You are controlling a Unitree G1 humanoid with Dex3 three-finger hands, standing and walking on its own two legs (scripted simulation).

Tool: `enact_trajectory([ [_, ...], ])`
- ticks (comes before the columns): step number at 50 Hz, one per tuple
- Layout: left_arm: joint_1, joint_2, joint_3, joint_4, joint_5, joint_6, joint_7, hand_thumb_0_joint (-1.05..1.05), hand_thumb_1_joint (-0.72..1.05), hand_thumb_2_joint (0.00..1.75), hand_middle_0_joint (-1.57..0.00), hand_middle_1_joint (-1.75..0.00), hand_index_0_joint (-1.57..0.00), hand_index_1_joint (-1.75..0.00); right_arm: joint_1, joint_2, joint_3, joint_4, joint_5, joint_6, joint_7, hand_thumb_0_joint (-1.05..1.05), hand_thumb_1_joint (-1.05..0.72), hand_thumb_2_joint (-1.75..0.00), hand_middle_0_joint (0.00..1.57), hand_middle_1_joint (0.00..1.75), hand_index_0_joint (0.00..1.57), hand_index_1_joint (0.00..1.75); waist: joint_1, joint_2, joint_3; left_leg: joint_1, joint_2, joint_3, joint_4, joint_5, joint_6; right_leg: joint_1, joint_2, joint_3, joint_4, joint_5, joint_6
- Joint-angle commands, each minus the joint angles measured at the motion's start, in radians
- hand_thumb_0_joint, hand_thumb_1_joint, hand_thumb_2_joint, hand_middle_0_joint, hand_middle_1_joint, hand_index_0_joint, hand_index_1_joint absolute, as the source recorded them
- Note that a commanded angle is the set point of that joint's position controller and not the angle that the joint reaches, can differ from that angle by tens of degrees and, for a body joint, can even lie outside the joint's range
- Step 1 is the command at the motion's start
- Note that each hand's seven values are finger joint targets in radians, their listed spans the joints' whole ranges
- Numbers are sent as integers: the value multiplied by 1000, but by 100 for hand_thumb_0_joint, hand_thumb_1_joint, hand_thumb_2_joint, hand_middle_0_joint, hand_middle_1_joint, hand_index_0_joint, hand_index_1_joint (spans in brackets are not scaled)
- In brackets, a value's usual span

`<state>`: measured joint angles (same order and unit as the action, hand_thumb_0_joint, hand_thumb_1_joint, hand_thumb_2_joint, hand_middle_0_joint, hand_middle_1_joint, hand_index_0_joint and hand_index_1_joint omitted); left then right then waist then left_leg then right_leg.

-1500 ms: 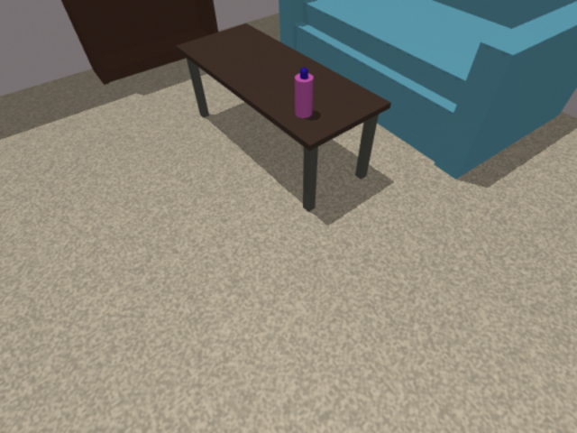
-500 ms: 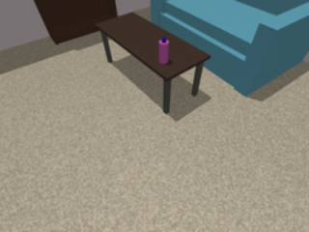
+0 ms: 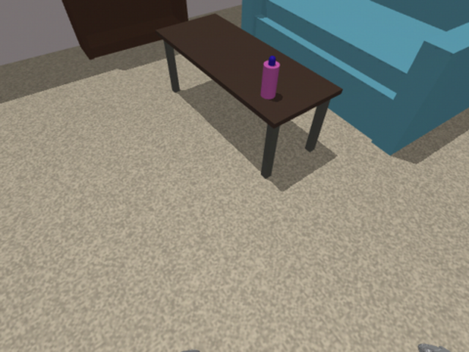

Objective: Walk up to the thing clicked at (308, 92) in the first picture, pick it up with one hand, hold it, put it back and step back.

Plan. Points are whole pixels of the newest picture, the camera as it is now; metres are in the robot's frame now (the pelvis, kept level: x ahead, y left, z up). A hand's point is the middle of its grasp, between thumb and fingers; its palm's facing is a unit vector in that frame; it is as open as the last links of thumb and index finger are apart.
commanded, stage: walk up
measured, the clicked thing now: (270, 76) +1.24 -0.16 -0.23
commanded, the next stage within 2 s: none
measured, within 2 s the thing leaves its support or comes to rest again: neither
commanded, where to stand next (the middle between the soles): +0.62 +0.08 m, yaw -4 degrees
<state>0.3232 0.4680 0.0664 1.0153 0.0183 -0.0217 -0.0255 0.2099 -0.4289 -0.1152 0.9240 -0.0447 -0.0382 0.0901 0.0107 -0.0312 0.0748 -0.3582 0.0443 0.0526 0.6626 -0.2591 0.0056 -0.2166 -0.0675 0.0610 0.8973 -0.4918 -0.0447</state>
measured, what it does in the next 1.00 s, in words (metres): walks ahead: right foot, then left foot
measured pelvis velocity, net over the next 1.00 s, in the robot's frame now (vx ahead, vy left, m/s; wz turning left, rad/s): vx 0.38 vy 0.09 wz -0.05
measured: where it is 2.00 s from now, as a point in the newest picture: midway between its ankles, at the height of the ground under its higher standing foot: (211, 265)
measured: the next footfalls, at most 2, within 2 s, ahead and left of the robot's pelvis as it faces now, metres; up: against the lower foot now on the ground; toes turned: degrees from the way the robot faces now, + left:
right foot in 0.34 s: +0.27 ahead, -0.11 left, +0.00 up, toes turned -5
left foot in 0.70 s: +0.42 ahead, +0.20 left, +0.00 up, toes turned +4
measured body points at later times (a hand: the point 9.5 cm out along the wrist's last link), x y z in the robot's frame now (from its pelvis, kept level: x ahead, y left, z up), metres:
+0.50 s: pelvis +0.19 +0.02 +0.01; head +0.21 -0.01 +0.46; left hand +0.28 +0.33 -0.08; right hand +0.24 -0.30 -0.12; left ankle +0.18 +0.15 -0.66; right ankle +0.23 -0.11 -0.72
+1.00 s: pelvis +0.38 +0.09 +0.01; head +0.41 +0.10 +0.46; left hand +0.47 +0.41 -0.10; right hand +0.40 -0.23 -0.09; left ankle +0.38 +0.19 -0.72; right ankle +0.46 -0.05 -0.68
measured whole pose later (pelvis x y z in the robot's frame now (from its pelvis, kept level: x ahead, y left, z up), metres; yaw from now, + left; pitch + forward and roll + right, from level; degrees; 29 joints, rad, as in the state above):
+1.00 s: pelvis +0.38 +0.09 +0.01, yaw -3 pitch -2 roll +0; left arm 0.29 0.43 0.04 0.88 0.00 -0.05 -0.05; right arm 0.37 -0.40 -0.04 0.81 -0.01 -0.07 0.06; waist -0.03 -0.03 0.09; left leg -0.18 0.02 0.11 0.52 -0.30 0.04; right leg -0.51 -0.07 -0.03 0.85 -0.30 -0.03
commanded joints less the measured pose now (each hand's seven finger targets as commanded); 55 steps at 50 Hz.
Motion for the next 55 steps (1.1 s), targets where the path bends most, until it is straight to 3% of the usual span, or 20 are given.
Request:
enact_trajectory([
  [1, -7, 199, 27, -115, -27, -54, 9, 0, 90, 90, -20, -30, -20, -30, 39, -272, -55, -98, 30, -24, -37, 0, -90, -90, 20, 30, 20, 30, -27, 152, 10, 244, 289, -491, -449, -433, 219, -430, 4, 77, 270, 70, -26],
  [3, 39, 200, 35, -89, -24, -55, -2, 0, 90, 90, -20, -30, -20, -30, 32, -229, -34, -105, 32, -34, -40, 0, -90, -90, 20, 30, 20, 30, -10, 170, 22, 167, 230, -329, -457, -276, 191, -347, -18, 39, 151, 145, -3],
  [9, -72, 158, 36, -167, -5, -53, -31, 0, 90, 90, -20, -30, -20, -30, 92, -248, -34, -138, 27, -47, -34, 0, -90, -90, 20, 30, 20, 30, -37, 170, 63, 161, 238, -227, -476, -157, 239, -287, -41, -63, -152, 207, 29],
  [13, -71, 132, 40, -180, -7, -71, -31, 0, 90, 90, -20, -30, -20, -30, 97, -228, -23, -166, 34, -40, -34, 0, -90, -90, 20, 30, 20, 30, -21, 122, -4, 164, 189, -130, -335, 96, 196, -121, 16, -112, -295, 302, 12],
  [15, 26, 131, 50, -161, -6, -78, -16, 0, 90, 90, -20, -30, -20, -30, 81, -213, -15, -186, 37, -29, -37, 0, -90, -90, 20, 30, 20, 30, 36, 65, -69, 124, 142, -62, -133, 248, 154, 84, 69, -165, -400, 354, 1],
  [16, 104, 172, 69, -143, -4, -84, -5, 0, 90, 90, -20, -30, -20, -30, 107, -165, 3, -196, 40, -28, -37, 0, -90, -90, 20, 30, 20, 30, 77, -53, -126, 46, 80, -14, 63, 237, 118, 244, 68, -130, -424, 312, -18],
  [17, 200, 256, 100, -138, 2, -91, 10, 0, 90, 90, -20, -30, -20, -30, 135, -114, 22, -218, 41, -31, -37, 0, -90, -90, 20, 30, 20, 30, 113, -240, -179, -141, -15, 31, 342, 10, 67, 381, -160, 207, -508, 165, -82],
  [18, 189, 320, 104, -167, -10, -92, 13, 0, 90, 90, -20, -30, -20, -30, 149, -159, 15, -217, 41, -23, -41, 0, -90, -90, 20, 30, 20, 30, 95, -219, -176, -300, -84, -31, 475, -281, 43, 398, -370, 609, -644, 36, -219],
  [19, 117, 303, 90, -187, -22, -91, 13, 0, 90, 90, -20, -30, -20, -30, 106, -215, -2, -191, 31, -10, -51, 0, -90, -90, 20, 30, 20, 30, 75, -74, -90, -301, -2, -131, 544, -285, 32, 245, -396, 617, -644, -48, -267],
  [25, -10, 226, 62, -237, -14, -98, 13, 0, 90, 90, -20, -30, -20, -30, 167, -175, -9, -130, 27, 2, -18, 0, -90, -90, 20, 30, 20, 30, -7, -120, 12, -164, 61, -84, 306, -86, -6, -41, -189, 116, -654, 129, -186],
  [31, -14, 254, 70, -253, -8, -98, 1, 0, 90, 90, -20, -30, -20, -30, 59, -163, -21, -169, 22, -21, 1, 0, -90, -90, 20, 30, 20, 30, 10, -97, -29, -14, 36, 0, -3, 2, 0, -71, -177, 40, -561, 137, -160],
  [34, -43, 218, 49, -261, -6, -84, 2, 0, 90, 90, -20, -30, -20, -30, 184, -190, -39, -129, 15, -31, -12, 0, -90, -90, 20, 30, 20, 30, -82, -10, -76, 268, -14, 41, -74, 13, 18, -223, -138, -12, -353, 173, -106],
  [35, -14, 162, 28, -261, -4, -80, 3, 0, 90, 90, -20, -30, -20, -30, 282, -244, -58, -100, 13, -38, -24, 0, -90, -90, 20, 30, 20, 30, -128, 173, -115, 381, 30, -80, -168, -174, 53, -309, -63, -78, -69, 196, -76],
  [36, 1, 82, 10, -275, -25, -77, 4, 0, 90, 90, -20, -30, -20, -30, 316, -341, -77, -117, 5, -48, -33, 0, -90, -90, 20, 30, 20, 30, -131, 418, -89, 414, 294, -601, -404, -406, 139, -526, 111, -114, 229, -9, -5],
  [37, -11, 185, 33, -254, -18, -69, 25, 0, 90, 90, -20, -30, -20, -30, 275, -377, -81, -135, 38, -47, -34, 0, -90, -90, 20, 30, 20, 30, -117, 295, -72, 351, 390, -746, -445, -445, 248, -533, 70, 0, 313, -64, -20],
  [39, 20, 194, 25, -213, -28, -70, 22, 0, 90, 90, -20, -30, -20, -30, 165, -290, -47, -165, 47, -47, -48, 0, -90, -90, 20, 30, 20, 30, -48, 143, 0, 242, 313, -500, -393, -211, 212, -497, 18, 51, 309, 70, -16],
  [43, 65, 159, 26, -178, -26, -68, 1, 0, 90, 90, -20, -30, -20, -30, 156, -237, -20, -171, 40, -59, -57, 0, -90, -90, 20, 30, 20, 30, -26, 198, -40, 230, 226, -227, -325, 259, 200, -360, -14, -19, 112, 137, 16],
  [47, -22, 137, 27, -223, -15, -56, -15, 0, 90, 90, -20, -30, -20, -30, 182, -252, -21, -187, 39, -58, -58, 0, -90, -90, 20, 30, 20, 30, -49, 211, -10, 228, 240, -186, -354, 265, 233, -352, -25, -81, -44, 180, 24],
  [51, -68, 118, 32, -238, -11, -57, -25, 0, 90, 90, -20, -30, -20, -30, 177, -245, -18, -204, 41, -49, -56, 0, -90, -90, 20, 30, 20, 30, -49, 167, -1, 178, 204, -139, -338, 227, 201, -248, 4, -122, -198, 276, 8],
  [55, 19, 123, 47, -210, -10, -73, -16, 0, 90, 90, -20, -30, -20, -30, 140, -220, -2, -229, 43, -34, -55, 0, -90, -90, 20, 30, 20, 30, 17, 77, -55, 72, 165, -85, -149, 191, 157, 53, 71, -151, -360, 323, -3],
])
